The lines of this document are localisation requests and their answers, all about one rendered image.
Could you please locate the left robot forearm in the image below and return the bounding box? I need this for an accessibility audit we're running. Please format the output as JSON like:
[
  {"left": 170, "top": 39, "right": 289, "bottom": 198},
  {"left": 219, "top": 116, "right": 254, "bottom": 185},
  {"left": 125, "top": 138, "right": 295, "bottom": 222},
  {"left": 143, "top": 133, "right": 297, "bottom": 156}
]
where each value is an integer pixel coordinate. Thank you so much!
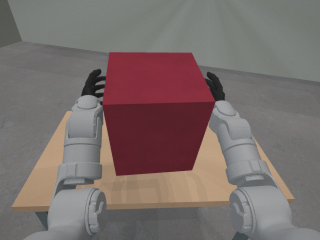
[{"left": 47, "top": 95, "right": 104, "bottom": 228}]

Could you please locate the right robot upper arm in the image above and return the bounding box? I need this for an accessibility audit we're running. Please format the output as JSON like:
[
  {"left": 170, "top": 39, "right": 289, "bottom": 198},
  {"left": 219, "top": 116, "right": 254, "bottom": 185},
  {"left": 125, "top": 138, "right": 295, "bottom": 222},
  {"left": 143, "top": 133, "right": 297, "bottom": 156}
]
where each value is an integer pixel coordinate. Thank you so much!
[{"left": 229, "top": 185, "right": 320, "bottom": 240}]

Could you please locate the left robot upper arm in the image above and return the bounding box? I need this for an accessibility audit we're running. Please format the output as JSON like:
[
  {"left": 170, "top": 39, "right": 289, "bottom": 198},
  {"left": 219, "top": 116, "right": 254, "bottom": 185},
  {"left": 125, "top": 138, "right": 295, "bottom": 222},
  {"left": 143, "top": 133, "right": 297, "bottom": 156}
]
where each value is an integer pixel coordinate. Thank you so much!
[{"left": 23, "top": 187, "right": 108, "bottom": 240}]

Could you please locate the carton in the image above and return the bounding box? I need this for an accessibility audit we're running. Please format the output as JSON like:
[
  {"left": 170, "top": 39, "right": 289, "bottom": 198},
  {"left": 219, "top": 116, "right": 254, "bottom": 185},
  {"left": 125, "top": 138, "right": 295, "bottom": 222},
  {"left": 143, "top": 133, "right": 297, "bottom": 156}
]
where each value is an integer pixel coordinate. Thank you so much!
[{"left": 102, "top": 52, "right": 216, "bottom": 176}]

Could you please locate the right robot forearm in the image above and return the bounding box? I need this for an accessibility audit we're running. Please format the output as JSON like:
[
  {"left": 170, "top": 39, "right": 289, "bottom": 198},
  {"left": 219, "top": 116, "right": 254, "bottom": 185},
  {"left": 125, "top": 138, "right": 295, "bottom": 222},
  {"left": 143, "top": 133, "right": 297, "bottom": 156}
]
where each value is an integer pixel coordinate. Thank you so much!
[{"left": 208, "top": 100, "right": 292, "bottom": 221}]

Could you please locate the table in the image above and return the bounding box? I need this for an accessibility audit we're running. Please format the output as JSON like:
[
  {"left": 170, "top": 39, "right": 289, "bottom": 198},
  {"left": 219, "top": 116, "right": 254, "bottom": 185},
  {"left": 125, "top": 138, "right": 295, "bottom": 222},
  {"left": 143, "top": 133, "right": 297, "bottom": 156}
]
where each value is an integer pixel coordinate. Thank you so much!
[{"left": 11, "top": 111, "right": 295, "bottom": 240}]

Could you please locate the robot right hand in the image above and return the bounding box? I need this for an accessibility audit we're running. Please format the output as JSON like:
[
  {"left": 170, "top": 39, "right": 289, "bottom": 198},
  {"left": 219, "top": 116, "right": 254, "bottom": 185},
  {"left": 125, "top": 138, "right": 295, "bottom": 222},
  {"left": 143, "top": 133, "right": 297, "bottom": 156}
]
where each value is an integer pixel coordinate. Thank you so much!
[{"left": 204, "top": 71, "right": 225, "bottom": 102}]

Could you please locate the robot left hand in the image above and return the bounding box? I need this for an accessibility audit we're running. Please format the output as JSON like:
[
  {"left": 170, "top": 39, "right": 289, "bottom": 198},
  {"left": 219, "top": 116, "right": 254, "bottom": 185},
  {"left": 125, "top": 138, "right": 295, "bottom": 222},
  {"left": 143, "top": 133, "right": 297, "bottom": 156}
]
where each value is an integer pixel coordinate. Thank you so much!
[{"left": 81, "top": 69, "right": 106, "bottom": 105}]

